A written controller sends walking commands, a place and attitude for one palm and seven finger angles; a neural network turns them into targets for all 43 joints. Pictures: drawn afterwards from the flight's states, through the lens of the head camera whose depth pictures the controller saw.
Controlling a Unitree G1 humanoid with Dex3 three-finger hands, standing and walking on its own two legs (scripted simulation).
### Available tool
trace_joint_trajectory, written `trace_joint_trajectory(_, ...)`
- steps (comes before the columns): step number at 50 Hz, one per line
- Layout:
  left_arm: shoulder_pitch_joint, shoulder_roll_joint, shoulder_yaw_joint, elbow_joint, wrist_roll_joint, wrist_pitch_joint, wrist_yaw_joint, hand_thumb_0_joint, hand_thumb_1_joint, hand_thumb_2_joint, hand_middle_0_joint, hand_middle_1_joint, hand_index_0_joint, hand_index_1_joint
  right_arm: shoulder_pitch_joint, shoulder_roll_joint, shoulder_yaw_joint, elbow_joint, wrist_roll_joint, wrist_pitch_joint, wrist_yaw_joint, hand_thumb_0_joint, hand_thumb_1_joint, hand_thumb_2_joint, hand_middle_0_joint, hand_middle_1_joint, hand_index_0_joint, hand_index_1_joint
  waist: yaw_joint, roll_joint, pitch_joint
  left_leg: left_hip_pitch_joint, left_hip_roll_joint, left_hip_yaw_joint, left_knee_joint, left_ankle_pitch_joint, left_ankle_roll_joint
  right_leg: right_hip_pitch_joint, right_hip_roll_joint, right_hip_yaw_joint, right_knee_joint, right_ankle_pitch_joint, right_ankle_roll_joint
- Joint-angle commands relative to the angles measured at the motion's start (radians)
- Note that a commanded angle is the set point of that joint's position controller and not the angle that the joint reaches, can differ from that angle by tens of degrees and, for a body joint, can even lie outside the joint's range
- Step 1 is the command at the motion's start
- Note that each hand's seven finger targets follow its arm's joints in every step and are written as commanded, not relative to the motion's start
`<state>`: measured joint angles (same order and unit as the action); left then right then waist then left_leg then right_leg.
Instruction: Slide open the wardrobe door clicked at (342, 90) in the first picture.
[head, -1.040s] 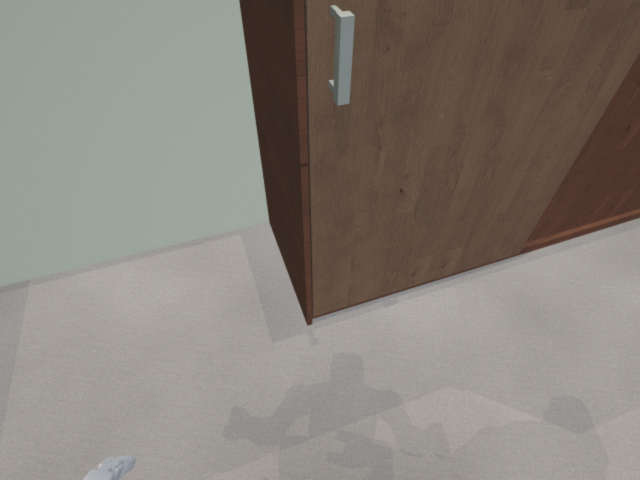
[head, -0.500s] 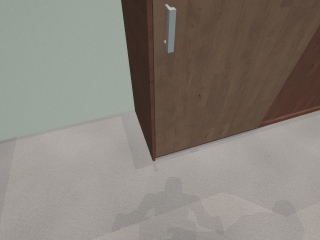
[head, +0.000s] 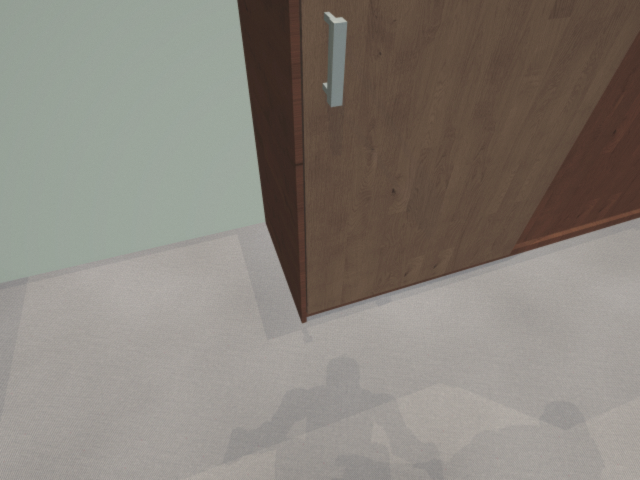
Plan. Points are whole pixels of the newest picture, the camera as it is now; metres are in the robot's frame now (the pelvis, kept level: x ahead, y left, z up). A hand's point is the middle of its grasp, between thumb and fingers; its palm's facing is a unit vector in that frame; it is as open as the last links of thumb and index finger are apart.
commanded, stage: look at it before walking up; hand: left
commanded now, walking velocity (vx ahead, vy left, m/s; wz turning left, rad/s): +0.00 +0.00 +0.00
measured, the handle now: (331, 60) +0.77 +0.03 +0.18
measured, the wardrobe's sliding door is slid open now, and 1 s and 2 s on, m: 0.00 0.00 0.00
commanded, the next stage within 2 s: walk to a spot facing it in 0.40 s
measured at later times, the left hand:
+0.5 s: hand out of the picture +0.07 +0.24 -0.16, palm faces -0.03 -0.95 -0.31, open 7.4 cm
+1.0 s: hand out of the picture +0.07 +0.17 -0.18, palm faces -0.15 -0.95 -0.28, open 7.4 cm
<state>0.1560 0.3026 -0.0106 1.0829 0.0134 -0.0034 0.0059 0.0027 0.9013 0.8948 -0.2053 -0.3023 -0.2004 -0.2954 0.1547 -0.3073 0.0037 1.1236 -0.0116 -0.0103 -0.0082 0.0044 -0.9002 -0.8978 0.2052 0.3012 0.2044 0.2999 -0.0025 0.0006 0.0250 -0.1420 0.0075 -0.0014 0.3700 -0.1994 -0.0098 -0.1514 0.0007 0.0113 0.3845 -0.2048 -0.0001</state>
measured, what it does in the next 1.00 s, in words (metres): lifts its left foot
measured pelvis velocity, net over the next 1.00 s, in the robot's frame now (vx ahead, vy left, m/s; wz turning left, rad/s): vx -0.01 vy -0.02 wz -0.22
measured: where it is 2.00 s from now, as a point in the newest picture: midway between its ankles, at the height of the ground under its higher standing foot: outside the picture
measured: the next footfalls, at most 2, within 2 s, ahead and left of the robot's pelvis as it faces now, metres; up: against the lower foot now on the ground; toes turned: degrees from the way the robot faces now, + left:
left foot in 1.36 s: +0.08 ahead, +0.12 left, +0.00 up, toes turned -25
right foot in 1.92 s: -0.11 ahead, -0.05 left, +0.00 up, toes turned -53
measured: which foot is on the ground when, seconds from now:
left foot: down 0.00-0.88, up 0.90-1.00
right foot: down 0.00-1.00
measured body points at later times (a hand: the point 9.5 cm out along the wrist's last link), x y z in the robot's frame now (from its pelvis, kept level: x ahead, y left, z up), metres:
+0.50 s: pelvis +0.01 +0.00 +0.00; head +0.02 +0.00 +0.45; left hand +0.07 +0.29 -0.14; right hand +0.08 -0.28 -0.14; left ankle +0.00 +0.13 -0.75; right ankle +0.00 -0.12 -0.75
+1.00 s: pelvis -0.01 -0.02 -0.02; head +0.03 -0.05 +0.43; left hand +0.08 +0.22 -0.16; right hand +0.02 -0.29 -0.18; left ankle -0.01 +0.12 -0.69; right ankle -0.01 -0.11 -0.75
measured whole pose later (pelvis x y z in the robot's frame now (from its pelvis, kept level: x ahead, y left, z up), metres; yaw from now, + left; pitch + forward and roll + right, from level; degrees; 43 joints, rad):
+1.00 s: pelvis -0.01 -0.02 -0.02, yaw -12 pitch -1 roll +1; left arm 0.26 0.20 0.05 0.95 0.02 0.04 0.00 0.00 0.90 0.89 -0.20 -0.30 -0.20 -0.30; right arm 0.14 -0.25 -0.06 0.99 -0.01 0.06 -0.02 0.01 -0.90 -0.90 0.20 0.30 0.20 0.30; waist 0.03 0.04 0.09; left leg -0.42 0.06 0.02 1.06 -0.45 -0.03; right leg -0.31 0.05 0.00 0.63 -0.31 -0.05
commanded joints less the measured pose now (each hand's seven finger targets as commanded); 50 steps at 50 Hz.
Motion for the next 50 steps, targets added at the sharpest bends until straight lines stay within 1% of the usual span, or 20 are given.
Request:
trace_joint_trajectory(1, -0.024, 0.189, 0.044, -0.053, -0.004, -0.02, 0.01, 0.0, 0.9, 0.9, -0.2, -0.3, -0.2, -0.3, -0.03, -0.184, -0.033, -0.055, -0.003, -0.02, -0.011, 0.0, -0.9, -0.9, 0.2, 0.3, 0.2, 0.3, 0.002, -0.007, -0.031, 0.0, 0.103, -0.088, -0.061, 0.087, 0.029, -0.015, -0.111, 0.103, -0.077, 0.064, -0.025)
trace_joint_trajectory(15, -0.015, 0.19, 0.044, -0.048, -0.002, -0.023, 0.011, 0.0, 0.9, 0.9, -0.2, -0.3, -0.2, -0.3, -0.03, -0.186, -0.034, -0.053, 0.0, -0.022, -0.013, 0.0, -0.9, -0.9, 0.2, 0.3, 0.2, 0.3, 0.001, -0.009, -0.056, 0.022, 0.109, -0.086, -0.06, 0.133, 0.031, 0.009, -0.113, 0.097, -0.069, 0.132, -0.023)
trace_joint_trajectory(25, -0.018, 0.195, 0.043, -0.045, -0.002, -0.022, 0.01, 0.0, 0.9, 0.9, -0.2, -0.3, -0.2, -0.3, -0.043, -0.191, -0.033, -0.054, 0.0, -0.021, -0.013, 0.0, -0.9, -0.9, 0.2, 0.3, 0.2, 0.3, 0.002, 0.002, -0.043, 0.027, 0.108, -0.086, -0.066, 0.14, 0.029, 0.009, -0.112, 0.096, -0.074, 0.142, -0.021)
trace_joint_trajectory(26, -0.015, 0.194, 0.045, -0.047, -0.003, -0.021, 0.01, 0.0, 0.9, 0.9, -0.2, -0.3, -0.2, -0.3, -0.039, -0.192, -0.033, -0.054, -0.001, -0.022, -0.015, 0.0, -0.9, -0.9, 0.2, 0.3, 0.2, 0.3, 0.002, -0.003, -0.055, 0.041, 0.113, -0.078, -0.059, 0.159, 0.029, 0.009, -0.11, 0.102, -0.067, 0.171, -0.024)
trace_joint_trajectory(29, 0.032, 0.112, 0.039, -0.049, -0.004, 0.006, 0.014, 0.0, 0.9, 0.9, -0.2, -0.3, -0.2, -0.3, 0.014, -0.098, -0.026, -0.055, -0.002, -0.005, -0.022, 0.0, -0.9, -0.9, 0.2, 0.3, 0.2, 0.3, -0.002, -0.005, -0.056, 0.055, 0.12, -0.025, 0.011, 0.201, 0.013, -0.033, -0.106, 0.118, -0.001, 0.283, -0.02)
trace_joint_trajectory(33, 0.042, 0.123, 0.061, -0.095, 0.002, 0.029, 0.009, 0.0, 0.9, 0.9, -0.2, -0.3, -0.2, -0.3, 0.032, -0.123, -0.053, -0.102, -0.003, 0.013, -0.032, 0.0, -0.9, -0.9, 0.2, 0.3, 0.2, 0.3, -0.008, 0.001, -0.062, 0.059, 0.153, -0.005, 0.058, 0.186, 0.022, -0.105, -0.077, 0.13, 0.099, 0.309, -0.025)
trace_joint_trajectory(36, 0.044, 0.102, 0.072, -0.13, 0.003, 0.041, -0.003, 0.0, 0.9, 0.9, -0.2, -0.3, -0.2, -0.3, 0.016, -0.142, -0.071, -0.14, -0.006, 0.018, -0.035, 0.0, -0.9, -0.9, 0.2, 0.3, 0.2, 0.3, -0.002, 0.079, -0.032, 0.033, 0.222, -0.049, 0.023, 0.122, 0.063, -0.193, -0.027, 0.099, 0.221, 0.183, -0.013)
trace_joint_trajectory(37, 0.049, 0.092, 0.074, -0.139, 0.004, 0.046, -0.007, 0.0, 0.9, 0.9, -0.2, -0.3, -0.2, -0.3, 0.002, -0.149, -0.079, -0.15, -0.006, 0.018, -0.035, 0.0, -0.9, -0.9, 0.2, 0.3, 0.2, 0.3, 0.004, 0.121, -0.019, 0.015, 0.269, -0.07, 0.003, 0.127, 0.092, -0.218, -0.007, 0.074, 0.301, 0.067, -0.005)
trace_joint_trajectory(38, 0.053, 0.077, 0.077, -0.15, 0.006, 0.049, -0.01, 0.0, 0.9, 0.9, -0.2, -0.3, -0.2, -0.3, 0.0, -0.152, -0.083, -0.16, -0.005, 0.015, -0.034, 0.0, -0.9, -0.9, 0.2, 0.3, 0.2, 0.3, 0.008, 0.158, -0.022, 0.005, 0.322, -0.099, -0.018, 0.176, 0.132, -0.235, 0.005, 0.043, 0.4, -0.131, 0.003)
trace_joint_trajectory(39, 0.059, 0.062, 0.083, -0.161, 0.006, 0.054, -0.013, 0.0, 0.9, 0.9, -0.2, -0.3, -0.2, -0.3, -0.015, -0.148, -0.086, -0.169, -0.008, 0.012, -0.033, 0.0, -0.9, -0.9, 0.2, 0.3, 0.2, 0.3, 0.015, 0.193, -0.013, -0.015, 0.361, -0.103, -0.036, 0.216, 0.166, -0.244, -0.006, 0.021, 0.481, -0.261, 0.01)
trace_joint_trajectory(40, 0.073, 0.058, 0.087, -0.169, 0.005, 0.056, -0.017, 0.0, 0.9, 0.9, -0.2, -0.3, -0.2, -0.3, -0.037, -0.144, -0.088, -0.186, -0.009, 0.01, -0.033, 0.0, -0.9, -0.9, 0.2, 0.3, 0.2, 0.3, 0.026, 0.192, -0.011, -0.039, 0.377, -0.082, -0.02, 0.249, 0.176, -0.225, -0.036, 0.03, 0.495, -0.298, 0.006)
trace_joint_trajectory(41, 0.104, 0.053, 0.092, -0.169, 0.004, 0.054, -0.021, 0.0, 0.9, 0.9, -0.2, -0.3, -0.2, -0.3, -0.069, -0.138, -0.091, -0.201, -0.011, 0.01, -0.033, 0.0, -0.9, -0.9, 0.2, 0.3, 0.2, 0.3, 0.047, 0.181, -0.013, -0.071, 0.37, -0.042, 0.031, 0.258, 0.158, -0.175, -0.056, 0.036, 0.442, -0.29, 0.0)
trace_joint_trajectory(42, 0.155, 0.05, 0.095, -0.158, 0.007, 0.049, -0.024, 0.0, 0.9, 0.9, -0.2, -0.3, -0.2, -0.3, -0.091, -0.135, -0.092, -0.209, -0.014, 0.013, -0.031, 0.0, -0.9, -0.9, 0.2, 0.3, 0.2, 0.3, 0.075, 0.143, -0.025, -0.1, 0.332, 0.016, 0.124, 0.228, 0.116, -0.102, -0.053, 0.016, 0.33, -0.202, 0.0)
trace_joint_trajectory(43, 0.214, 0.069, 0.102, -0.144, 0.015, 0.039, -0.024, 0.0, 0.9, 0.9, -0.2, -0.3, -0.2, -0.3, -0.1, -0.126, -0.094, -0.215, -0.009, 0.02, -0.028, 0.0, -0.9, -0.9, 0.2, 0.3, 0.2, 0.3, 0.104, 0.024, -0.043, -0.158, 0.254, 0.086, 0.297, 0.121, 0.052, -0.024, -0.056, 0.032, 0.155, 0.001, 0.0)
trace_joint_trajectory(44, 0.224, 0.166, 0.121, -0.148, 0.03, 0.022, -0.008, 0.0, 0.9, 0.9, -0.2, -0.3, -0.2, -0.3, -0.051, -0.044, -0.083, -0.233, -0.003, 0.028, -0.025, 0.0, -0.9, -0.9, 0.2, 0.3, 0.2, 0.3, 0.089, -0.336, -0.034, -0.345, 0.081, 0.165, 0.566, -0.249, -0.03, 0.036, -0.246, 0.371, -0.043, 0.249, -0.044)
trace_joint_trajectory(45, 0.238, 0.194, 0.121, -0.158, 0.014, 0.024, 0.007, 0.0, 0.9, 0.9, -0.2, -0.3, -0.2, -0.3, -0.066, -0.028, -0.076, -0.259, -0.002, 0.033, -0.026, 0.0, -0.9, -0.9, 0.2, 0.3, 0.2, 0.3, 0.085, -0.348, -0.025, -0.41, 0.015, 0.051, 0.715, -0.409, -0.036, 0.004, -0.345, 0.542, -0.095, 0.454, -0.117)
trace_joint_trajectory(46, 0.208, 0.173, 0.12, -0.167, 0.008, 0.026, 0.013, 0.0, 0.9, 0.9, -0.2, -0.3, -0.2, -0.3, -0.047, -0.04, -0.082, -0.25, 0.001, 0.037, -0.025, 0.0, -0.9, -0.9, 0.2, 0.3, 0.2, 0.3, 0.059, -0.244, -0.034, -0.396, 0.049, -0.025, 0.771, -0.35, -0.023, -0.011, -0.333, 0.466, -0.09, 0.309, -0.175)
trace_joint_trajectory(47, 0.15, 0.145, 0.121, -0.187, 0.008, 0.025, 0.013, 0.0, 0.9, 0.9, -0.2, -0.3, -0.2, -0.3, -0.054, -0.041, -0.085, -0.242, 0.0, 0.036, -0.021, 0.0, -0.9, -0.9, 0.2, 0.3, 0.2, 0.3, 0.045, -0.21, -0.02, -0.407, 0.061, -0.032, 0.796, -0.287, -0.023, -0.058, -0.28, 0.454, -0.103, 0.172, -0.175)
trace_joint_trajectory(49, 0.095, 0.107, 0.113, -0.209, 0.005, 0.019, 0.013, 0.0, 0.9, 0.9, -0.2, -0.3, -0.2, -0.3, -0.063, -0.047, -0.086, -0.235, -0.005, 0.034, -0.018, 0.0, -0.9, -0.9, 0.2, 0.3, 0.2, 0.3, 0.028, -0.14, 0.014, -0.397, 0.077, -0.039, 0.805, -0.202, -0.035, -0.097, -0.239, 0.416, -0.089, 0.165, -0.169)
trace_joint_trajectory(50, 0.102, 0.097, 0.112, -0.208, 0.005, 0.013, 0.012, 0.0, 0.9, 0.9, -0.2, -0.3, -0.2, -0.3, -0.053, -0.034, -0.084, -0.233, -0.007, 0.032, -0.017, 0.0, -0.9, -0.9, 0.2, 0.3, 0.2, 0.3, 0.022, -0.11, -0.012, -0.395, 0.074, -0.038, 0.783, -0.181, -0.041, -0.066, -0.224, 0.39, -0.074, 0.221, -0.17)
